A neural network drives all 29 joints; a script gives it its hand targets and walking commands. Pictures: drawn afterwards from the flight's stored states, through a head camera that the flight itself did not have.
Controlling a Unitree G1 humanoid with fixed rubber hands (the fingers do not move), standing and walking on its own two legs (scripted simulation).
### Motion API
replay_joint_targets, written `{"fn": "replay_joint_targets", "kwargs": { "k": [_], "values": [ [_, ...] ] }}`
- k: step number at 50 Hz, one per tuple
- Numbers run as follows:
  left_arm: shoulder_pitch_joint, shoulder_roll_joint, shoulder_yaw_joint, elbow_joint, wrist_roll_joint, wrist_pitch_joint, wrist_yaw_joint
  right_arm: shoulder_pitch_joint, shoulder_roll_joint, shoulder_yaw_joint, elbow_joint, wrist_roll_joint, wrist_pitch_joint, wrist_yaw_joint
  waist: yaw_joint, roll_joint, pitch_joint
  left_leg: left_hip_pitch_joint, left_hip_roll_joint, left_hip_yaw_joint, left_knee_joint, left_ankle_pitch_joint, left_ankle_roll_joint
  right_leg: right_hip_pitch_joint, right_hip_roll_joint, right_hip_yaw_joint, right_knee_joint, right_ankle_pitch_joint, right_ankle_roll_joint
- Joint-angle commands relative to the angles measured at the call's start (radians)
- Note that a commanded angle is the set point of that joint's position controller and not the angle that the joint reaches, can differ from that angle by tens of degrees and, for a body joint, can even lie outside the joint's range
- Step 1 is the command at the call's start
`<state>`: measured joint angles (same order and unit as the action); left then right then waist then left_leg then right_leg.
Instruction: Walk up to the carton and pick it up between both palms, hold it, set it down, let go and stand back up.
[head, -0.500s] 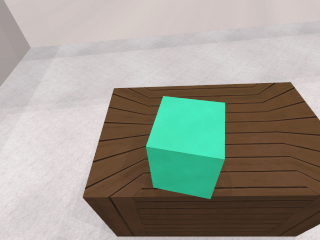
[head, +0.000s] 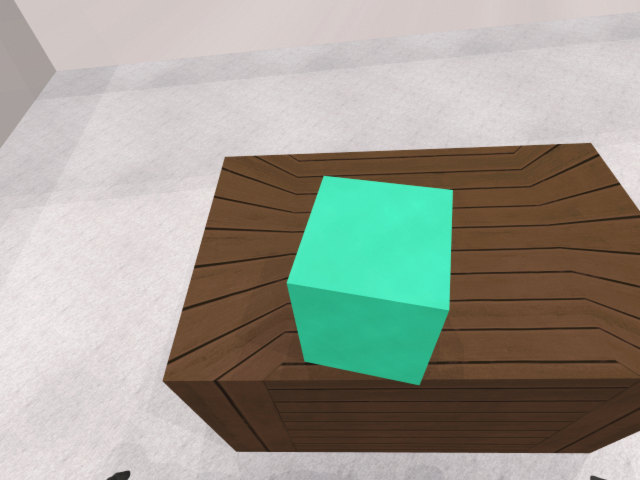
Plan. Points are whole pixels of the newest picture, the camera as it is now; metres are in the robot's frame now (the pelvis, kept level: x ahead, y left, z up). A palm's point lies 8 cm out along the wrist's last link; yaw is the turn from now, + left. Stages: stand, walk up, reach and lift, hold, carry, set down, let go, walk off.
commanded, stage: reach and lift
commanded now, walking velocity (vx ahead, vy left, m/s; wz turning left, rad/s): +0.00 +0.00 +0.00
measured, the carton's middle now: (372, 282) +0.43 -0.04 -0.06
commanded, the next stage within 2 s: none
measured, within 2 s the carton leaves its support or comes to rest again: neither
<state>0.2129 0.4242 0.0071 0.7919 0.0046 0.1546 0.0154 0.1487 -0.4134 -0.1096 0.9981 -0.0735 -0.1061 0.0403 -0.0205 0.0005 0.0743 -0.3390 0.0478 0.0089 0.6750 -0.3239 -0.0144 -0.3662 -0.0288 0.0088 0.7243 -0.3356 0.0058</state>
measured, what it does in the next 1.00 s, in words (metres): stands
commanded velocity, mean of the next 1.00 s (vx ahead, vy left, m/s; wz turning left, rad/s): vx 0.00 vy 0.00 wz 0.00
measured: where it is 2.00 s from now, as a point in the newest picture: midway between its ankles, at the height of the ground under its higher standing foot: outside the picture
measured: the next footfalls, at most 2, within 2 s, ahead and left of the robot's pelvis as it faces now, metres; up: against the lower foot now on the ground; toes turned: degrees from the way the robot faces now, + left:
none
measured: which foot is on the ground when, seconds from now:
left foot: down 0.00-1.00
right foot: down 0.00-1.00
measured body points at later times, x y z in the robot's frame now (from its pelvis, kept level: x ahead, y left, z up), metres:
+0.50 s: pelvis +0.01 +0.00 +0.01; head +0.03 +0.00 +0.46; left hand +0.20 +0.27 -0.06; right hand +0.17 -0.29 -0.08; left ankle +0.03 +0.16 -0.72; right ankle +0.03 -0.12 -0.72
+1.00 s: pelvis +0.01 +0.00 +0.02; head +0.01 +0.01 +0.47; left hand +0.21 +0.25 -0.04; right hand +0.17 -0.25 -0.05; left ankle +0.03 +0.16 -0.72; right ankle +0.03 -0.12 -0.72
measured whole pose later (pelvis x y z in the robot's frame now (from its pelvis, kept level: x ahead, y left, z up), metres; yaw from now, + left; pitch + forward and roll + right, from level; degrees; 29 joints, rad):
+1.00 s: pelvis +0.01 +0.00 +0.02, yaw +0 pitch -6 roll +1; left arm 0.16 0.32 -0.01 0.44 -0.02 0.17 -0.02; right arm 0.21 -0.15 -0.10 0.68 -0.04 -0.25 -0.04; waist -0.02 -0.05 0.09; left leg -0.11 0.05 0.02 0.44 -0.22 -0.05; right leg -0.15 -0.03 0.00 0.51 -0.25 0.01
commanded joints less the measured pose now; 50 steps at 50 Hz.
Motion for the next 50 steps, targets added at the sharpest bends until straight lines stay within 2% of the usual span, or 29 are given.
{"fn": "replay_joint_targets", "kwargs": {
  "k": [1, 2, 4, 5, 7, 9, 12, 16, 17, 19, 22, 24, 25, 28, 29, 30, 31, 32, 33, 34, 36, 37, 40, 41, 43, 44, 46, 48, 50],
  "values": [
    [-0.296, 0.128, 0.107, -0.372, 0.062, 0.260, 0.027, -0.222, -0.144, -0.147, -0.050, -0.066, -0.129, 0.039, -0.021, -0.007, -0.010, -0.102, 0.019, 0.120, -0.038, -0.112, 0.027, 0.026, 0.017, -0.111, -0.055, -0.120, -0.051],
    [-0.325, 0.118, 0.115, -0.441, 0.063, 0.270, 0.023, -0.208, -0.142, -0.140, -0.050, -0.041, -0.145, 0.031, -0.050, -0.021, -0.076, -0.007, 0.010, 0.101, -0.032, -0.034, 0.021, -0.002, 0.009, -0.117, -0.075, -0.062, -0.042],
    [-0.233, 0.132, 0.126, -0.458, 0.086, 0.279, 0.014, -0.105, -0.126, -0.144, -0.109, -0.004, -0.140, 0.023, -0.028, -0.086, -0.162, 0.143, -0.015, 0.085, 0.015, 0.001, 0.011, -0.036, -0.009, -0.069, -0.126, -0.042, -0.059],
    [-0.250, 0.111, 0.114, -0.469, 0.066, 0.279, 0.015, -0.100, -0.116, -0.132, -0.146, 0.002, -0.150, 0.010, -0.033, -0.082, -0.228, 0.139, -0.020, 0.069, -0.014, 0.051, 0.009, 0.021, 0.012, -0.071, -0.117, 0.086, -0.034],
    [-0.179, 0.110, 0.124, -0.467, 0.070, 0.272, 0.007, -0.102, -0.125, -0.122, -0.188, 0.028, -0.164, 0.002, 0.022, -0.079, -0.249, 0.168, -0.006, 0.058, -0.047, 0.105, 0.007, 0.092, 0.028, -0.098, -0.124, 0.174, -0.033],
    [-0.148, 0.100, 0.140, -0.475, 0.075, 0.264, -0.005, -0.090, -0.114, -0.090, -0.200, 0.037, -0.174, -0.012, 0.029, -0.114, -0.248, 0.189, -0.030, 0.043, -0.040, 0.198, 0.002, 0.122, 0.032, -0.086, -0.139, 0.306, -0.011],
    [-0.095, 0.062, 0.107, -0.441, 0.089, 0.255, -0.015, -0.073, -0.099, -0.072, -0.176, 0.065, -0.198, -0.025, 0.046, -0.058, -0.179, 0.206, -0.046, 0.014, -0.072, 0.306, -0.024, 0.143, 0.040, -0.075, -0.167, 0.433, -0.004],
    [-0.100, 0.044, 0.105, -0.405, 0.090, 0.243, -0.027, -0.047, -0.065, -0.027, -0.149, 0.061, -0.161, -0.032, 0.026, -0.061, -0.131, 0.200, -0.059, 0.033, -0.128, 0.238, -0.015, 0.165, 0.048, -0.065, -0.233, 0.352, -0.003],
    [-0.128, 0.052, 0.111, -0.439, 0.094, 0.237, -0.025, -0.044, -0.041, -0.016, -0.134, 0.063, -0.159, -0.036, 0.019, -0.024, -0.116, 0.203, -0.062, 0.038, -0.148, 0.214, -0.008, 0.157, 0.042, -0.055, -0.243, 0.325, 0.001],
    [-0.144, 0.044, 0.121, -0.408, 0.087, 0.224, -0.033, -0.032, -0.007, -0.015, -0.159, 0.063, -0.150, -0.037, -0.002, -0.056, -0.070, 0.177, -0.070, 0.041, -0.174, 0.187, -0.006, 0.166, 0.038, -0.049, -0.259, 0.324, 0.005],
    [-0.128, 0.039, 0.113, -0.450, 0.063, 0.185, -0.029, 0.001, 0.007, -0.016, -0.194, 0.080, -0.166, -0.042, -0.002, -0.019, -0.144, 0.225, -0.075, 0.046, -0.177, 0.243, -0.016, 0.204, 0.038, -0.045, -0.265, 0.380, 0.004],
    [-0.131, 0.042, 0.124, -0.430, 0.060, 0.176, -0.034, -0.014, 0.020, -0.020, -0.250, 0.074, -0.180, -0.051, -0.006, -0.058, -0.129, 0.244, -0.077, 0.039, -0.199, 0.238, -0.007, 0.199, 0.047, -0.051, -0.287, 0.396, 0.011],
    [-0.110, 0.042, 0.121, -0.410, 0.046, 0.167, -0.041, -0.010, 0.038, 0.003, -0.296, 0.085, -0.183, -0.060, 0.011, -0.079, -0.134, 0.231, -0.090, 0.057, -0.200, 0.224, 0.006, 0.241, 0.043, -0.031, -0.284, 0.415, 0.018],
    [-0.125, 0.048, 0.090, -0.462, -0.003, 0.123, -0.035, -0.015, 0.034, -0.030, -0.354, 0.076, -0.196, -0.067, 0.022, -0.079, -0.169, 0.256, -0.069, 0.064, -0.214, 0.204, 0.006, 0.206, 0.048, -0.053, -0.301, 0.287, 0.016],
    [-0.124, 0.040, 0.098, -0.438, 0.007, 0.125, -0.038, -0.021, 0.054, -0.022, -0.365, 0.073, -0.188, -0.071, 0.036, -0.044, -0.131, 0.238, -0.066, 0.082, -0.235, 0.165, 0.004, 0.195, 0.043, -0.047, -0.324, 0.213, 0.004],
    [-0.098, 0.042, 0.077, -0.431, -0.015, 0.109, -0.039, 0.022, 0.069, -0.023, -0.381, 0.071, -0.187, -0.074, 0.021, -0.060, -0.128, 0.277, -0.068, 0.080, -0.246, 0.146, 0.012, 0.192, 0.043, -0.045, -0.331, 0.217, 0.001],
    [-0.091, 0.043, 0.072, -0.475, -0.011, 0.100, -0.035, 0.045, 0.096, -0.035, -0.362, 0.074, -0.192, -0.076, 0.007, 0.003, -0.103, 0.284, -0.069, 0.077, -0.269, 0.145, -0.008, 0.183, 0.041, -0.047, -0.354, 0.200, -0.010],
    [-0.096, 0.022, 0.059, -0.467, -0.010, 0.103, -0.031, 0.022, 0.072, -0.041, -0.367, 0.075, -0.197, -0.069, 0.020, 0.020, -0.083, 0.288, -0.051, 0.078, -0.269, 0.113, -0.008, 0.171, 0.046, -0.055, -0.352, 0.139, -0.017],
    [-0.121, 0.019, 0.048, -0.473, -0.011, 0.095, -0.024, 0.001, 0.071, -0.048, -0.380, 0.073, -0.186, -0.070, 0.010, 0.007, -0.103, 0.249, -0.043, 0.090, -0.280, 0.073, 0.008, 0.195, 0.051, -0.053, -0.346, 0.099, -0.022],
    [-0.133, 0.006, 0.035, -0.472, -0.017, 0.101, -0.024, 0.022, 0.091, -0.033, -0.352, 0.077, -0.180, -0.077, -0.006, 0.045, -0.057, 0.231, -0.050, 0.086, -0.292, 0.098, -0.004, 0.191, 0.050, -0.053, -0.349, 0.140, -0.025],
    [-0.094, -0.008, 0.028, -0.454, -0.034, 0.083, -0.034, 0.045, 0.113, -0.024, -0.403, 0.068, -0.166, -0.075, 0.005, -0.003, -0.044, 0.237, -0.050, 0.093, -0.309, 0.086, 0.003, 0.210, 0.050, -0.057, -0.371, 0.122, -0.024],
    [-0.087, -0.002, 0.040, -0.440, -0.030, 0.068, -0.033, 0.044, 0.129, -0.012, -0.420, 0.078, -0.178, -0.077, 0.018, 0.014, -0.056, 0.233, -0.059, 0.106, -0.310, 0.088, 0.006, 0.227, 0.045, -0.039, -0.381, 0.120, -0.029],
    [-0.103, 0.015, 0.011, -0.469, -0.087, 0.036, -0.030, 0.032, 0.133, -0.038, -0.460, 0.064, -0.180, -0.082, 0.000, -0.037, -0.072, 0.280, -0.054, 0.086, -0.315, 0.108, -0.002, 0.188, 0.046, -0.049, -0.395, 0.157, -0.009],
    [-0.122, 0.011, 0.027, -0.494, -0.073, 0.016, -0.032, 0.054, 0.157, -0.022, -0.466, 0.079, -0.185, -0.087, 0.006, 0.003, -0.082, 0.274, -0.063, 0.109, -0.317, 0.115, -0.003, 0.217, 0.049, -0.049, -0.388, 0.143, -0.009],
    [-0.076, 0.035, 0.058, -0.452, -0.065, -0.007, -0.040, 0.081, 0.161, -0.004, -0.485, 0.082, -0.188, -0.098, 0.023, 0.002, -0.081, 0.281, -0.074, 0.123, -0.317, 0.108, 0.013, 0.258, 0.036, -0.020, -0.407, 0.134, -0.007],
    [-0.090, 0.013, 0.031, -0.462, -0.086, -0.023, -0.041, 0.073, 0.158, -0.017, -0.473, 0.068, -0.188, -0.100, 0.004, -0.022, -0.059, 0.311, -0.071, 0.114, -0.341, 0.082, 0.007, 0.234, 0.043, -0.033, -0.422, 0.094, -0.004],
    [-0.082, -0.001, 0.012, -0.438, -0.088, -0.038, -0.040, 0.060, 0.183, 0.012, -0.468, 0.099, -0.181, -0.099, 0.014, 0.005, 0.000, 0.300, -0.064, 0.097, -0.352, 0.109, -0.003, 0.196, 0.041, -0.037, -0.426, 0.115, -0.009],
    [-0.063, 0.006, 0.029, -0.434, -0.114, -0.079, -0.059, 0.082, 0.188, 0.000, -0.506, 0.093, -0.197, -0.111, 0.007, -0.026, -0.059, 0.348, -0.075, 0.110, -0.336, 0.120, -0.001, 0.211, 0.031, -0.022, -0.443, 0.128, -0.009],
    [-0.077, 0.010, 0.030, -0.442, -0.120, -0.118, -0.069, 0.083, 0.231, 0.038, -0.546, 0.102, -0.212, -0.121, 0.025, -0.032, -0.058, 0.320, -0.085, 0.107, -0.336, 0.128, 0.003, 0.219, 0.027, -0.007, -0.445, 0.138, 0.008]
  ]
}}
